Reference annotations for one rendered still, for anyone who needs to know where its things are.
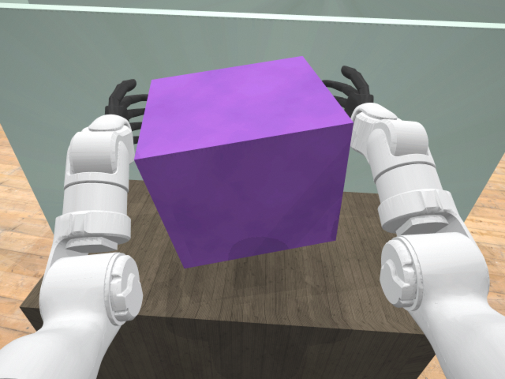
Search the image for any robot left upper arm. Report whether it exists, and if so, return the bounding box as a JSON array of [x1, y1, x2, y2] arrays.
[[0, 252, 143, 379]]

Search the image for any robot left forearm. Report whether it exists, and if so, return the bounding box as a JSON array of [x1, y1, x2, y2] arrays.
[[39, 114, 135, 319]]

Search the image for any robot right forearm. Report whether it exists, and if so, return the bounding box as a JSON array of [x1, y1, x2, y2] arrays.
[[350, 103, 490, 292]]

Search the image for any left robot hand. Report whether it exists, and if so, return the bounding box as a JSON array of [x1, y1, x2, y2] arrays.
[[105, 79, 148, 144]]

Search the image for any robot right upper arm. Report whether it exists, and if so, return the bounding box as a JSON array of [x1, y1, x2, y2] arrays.
[[380, 232, 505, 379]]

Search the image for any right robot hand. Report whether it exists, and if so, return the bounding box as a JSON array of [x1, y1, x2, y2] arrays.
[[322, 66, 374, 118]]

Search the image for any pedestal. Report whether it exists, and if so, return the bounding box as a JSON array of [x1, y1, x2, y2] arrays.
[[20, 180, 436, 379]]

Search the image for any carton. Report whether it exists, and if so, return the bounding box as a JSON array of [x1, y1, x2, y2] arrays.
[[134, 56, 354, 268]]

